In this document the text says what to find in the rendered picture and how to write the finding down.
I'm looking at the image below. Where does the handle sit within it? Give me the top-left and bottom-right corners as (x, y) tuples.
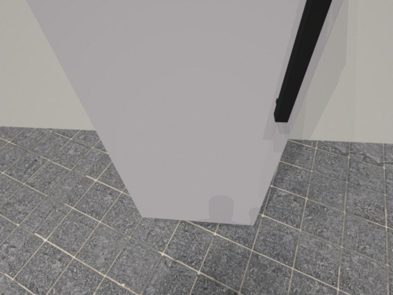
(274, 0), (332, 122)

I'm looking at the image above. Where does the fridge door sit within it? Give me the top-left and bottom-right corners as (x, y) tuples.
(26, 0), (342, 226)

